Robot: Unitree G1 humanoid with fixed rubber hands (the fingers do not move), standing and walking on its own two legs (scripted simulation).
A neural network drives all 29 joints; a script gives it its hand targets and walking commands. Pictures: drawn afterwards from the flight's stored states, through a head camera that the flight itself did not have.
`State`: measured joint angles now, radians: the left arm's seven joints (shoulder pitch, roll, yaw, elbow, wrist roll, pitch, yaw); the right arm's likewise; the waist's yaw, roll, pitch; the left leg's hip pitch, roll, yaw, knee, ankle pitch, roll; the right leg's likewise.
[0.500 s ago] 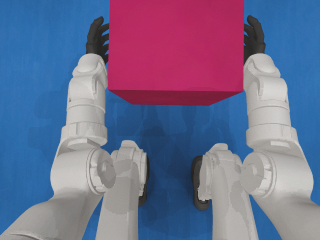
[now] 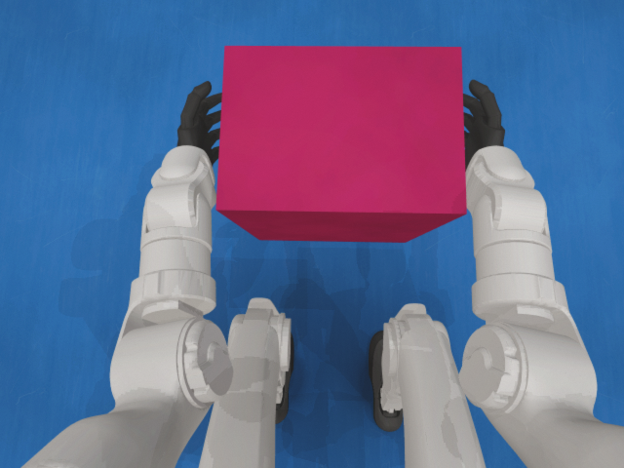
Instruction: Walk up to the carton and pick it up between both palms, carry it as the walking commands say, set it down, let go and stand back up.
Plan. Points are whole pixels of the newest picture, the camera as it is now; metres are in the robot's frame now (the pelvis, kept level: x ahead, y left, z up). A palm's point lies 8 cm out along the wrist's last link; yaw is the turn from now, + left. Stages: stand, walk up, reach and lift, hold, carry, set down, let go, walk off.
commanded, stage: reach and lift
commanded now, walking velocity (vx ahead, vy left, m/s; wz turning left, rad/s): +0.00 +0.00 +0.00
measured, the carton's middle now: (335, 167) +0.48 +0.02 -0.13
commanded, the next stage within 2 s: none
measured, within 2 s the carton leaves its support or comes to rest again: neither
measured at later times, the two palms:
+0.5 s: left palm (171, 138) +0.46 +0.18 +0.01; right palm (515, 138) +0.47 -0.15 +0.02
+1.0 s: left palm (136, 120) +0.44 +0.18 +0.09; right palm (574, 121) +0.45 -0.16 +0.09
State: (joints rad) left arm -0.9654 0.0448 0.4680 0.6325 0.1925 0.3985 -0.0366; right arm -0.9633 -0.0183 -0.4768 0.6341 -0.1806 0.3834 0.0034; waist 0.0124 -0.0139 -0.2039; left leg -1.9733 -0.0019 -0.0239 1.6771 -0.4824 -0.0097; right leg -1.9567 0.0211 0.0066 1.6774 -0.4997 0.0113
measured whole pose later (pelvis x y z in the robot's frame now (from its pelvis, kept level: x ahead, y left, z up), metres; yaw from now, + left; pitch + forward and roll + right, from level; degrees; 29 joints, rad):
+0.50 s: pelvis +0.02 +0.00 +0.06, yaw +0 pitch +41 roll -1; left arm -0.82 -0.01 0.46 0.58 0.21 0.40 -0.05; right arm -0.81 0.02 -0.47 0.59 -0.20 0.38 0.03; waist 0.01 -0.02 -0.24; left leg -1.71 0.00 -0.02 1.47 -0.46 -0.01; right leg -1.70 0.02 0.01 1.46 -0.48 0.01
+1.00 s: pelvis +0.04 +0.00 +0.13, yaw +1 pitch +34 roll +0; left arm -0.66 -0.05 0.44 0.53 0.23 0.39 -0.07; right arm -0.65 0.07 -0.44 0.53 -0.22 0.37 0.05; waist 0.01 -0.02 -0.22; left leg -1.39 0.00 -0.02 1.20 -0.41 -0.01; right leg -1.37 0.02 0.02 1.20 -0.42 0.01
